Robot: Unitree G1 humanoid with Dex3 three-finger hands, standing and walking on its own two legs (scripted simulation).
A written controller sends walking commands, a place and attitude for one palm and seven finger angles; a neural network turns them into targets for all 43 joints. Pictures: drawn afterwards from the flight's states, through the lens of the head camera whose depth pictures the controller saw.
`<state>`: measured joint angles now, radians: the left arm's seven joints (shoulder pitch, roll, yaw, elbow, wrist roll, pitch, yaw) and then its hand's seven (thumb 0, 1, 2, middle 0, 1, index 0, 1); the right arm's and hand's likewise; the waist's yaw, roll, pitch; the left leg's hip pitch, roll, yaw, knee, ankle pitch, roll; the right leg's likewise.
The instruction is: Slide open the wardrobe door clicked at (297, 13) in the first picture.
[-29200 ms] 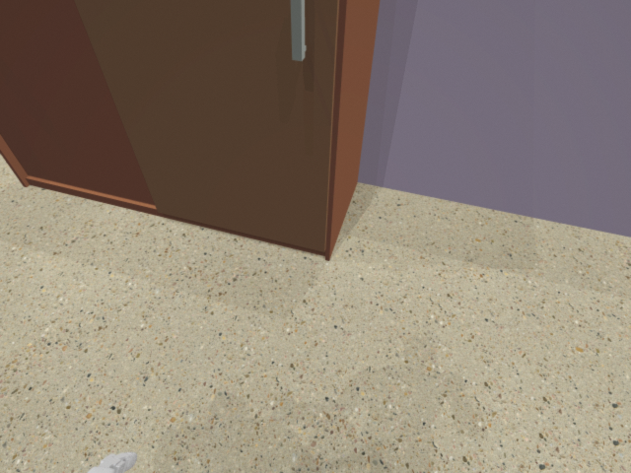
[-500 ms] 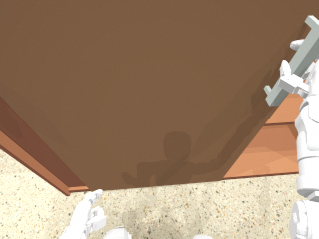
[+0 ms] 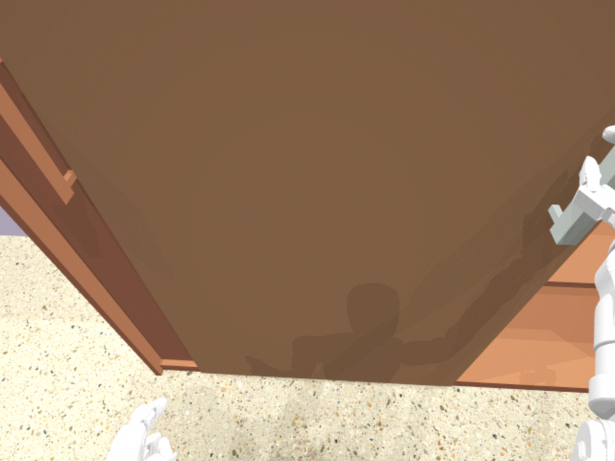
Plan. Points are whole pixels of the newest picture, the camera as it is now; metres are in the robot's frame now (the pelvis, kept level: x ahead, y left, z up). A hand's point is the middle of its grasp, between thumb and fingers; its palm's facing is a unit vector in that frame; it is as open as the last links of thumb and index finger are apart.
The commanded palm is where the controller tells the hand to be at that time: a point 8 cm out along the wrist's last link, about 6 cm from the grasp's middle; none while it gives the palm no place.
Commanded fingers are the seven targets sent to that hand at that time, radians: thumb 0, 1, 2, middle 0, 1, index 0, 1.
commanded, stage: stop walking and hold the door there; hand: right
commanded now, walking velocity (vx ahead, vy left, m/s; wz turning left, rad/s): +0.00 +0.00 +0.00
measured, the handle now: (600, 170) +0.43 -0.33 +0.18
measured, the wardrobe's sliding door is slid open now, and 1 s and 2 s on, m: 0.61 0.61 0.61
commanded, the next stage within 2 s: loosen the grip on the handle in 1.76 s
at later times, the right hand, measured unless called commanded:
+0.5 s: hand (592, 188) +0.39 -0.30 +0.18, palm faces +0.47 +0.86 -0.19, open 6.4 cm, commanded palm +0.35 -0.34 +0.16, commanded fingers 0.00 -0.90 -0.90 0.45 1.40 0.45 1.40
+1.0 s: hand (599, 193) +0.39 -0.32 +0.17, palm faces +0.34 +0.91 -0.22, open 5.9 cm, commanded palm +0.36 -0.35 +0.16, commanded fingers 0.00 -0.90 -0.90 0.45 1.40 0.45 1.40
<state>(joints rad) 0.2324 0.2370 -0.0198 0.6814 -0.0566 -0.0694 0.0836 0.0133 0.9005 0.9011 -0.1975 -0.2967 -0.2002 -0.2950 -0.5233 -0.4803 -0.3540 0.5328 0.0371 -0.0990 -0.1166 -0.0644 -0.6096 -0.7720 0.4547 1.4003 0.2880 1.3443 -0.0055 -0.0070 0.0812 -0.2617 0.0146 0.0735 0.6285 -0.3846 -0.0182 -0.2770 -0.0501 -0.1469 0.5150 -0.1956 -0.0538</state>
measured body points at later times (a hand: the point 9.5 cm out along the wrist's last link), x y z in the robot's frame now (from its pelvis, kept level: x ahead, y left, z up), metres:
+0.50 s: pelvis -0.02 +0.00 +0.00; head -0.02 -0.01 +0.45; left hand +0.08 +0.28 -0.10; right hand +0.36 -0.35 +0.19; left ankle +0.01 +0.12 -0.74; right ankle +0.06 -0.08 -0.74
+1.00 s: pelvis -0.03 -0.07 -0.01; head +0.00 -0.07 +0.44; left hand +0.11 +0.21 -0.10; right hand +0.37 -0.36 +0.18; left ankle +0.00 +0.10 -0.73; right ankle +0.02 -0.18 -0.74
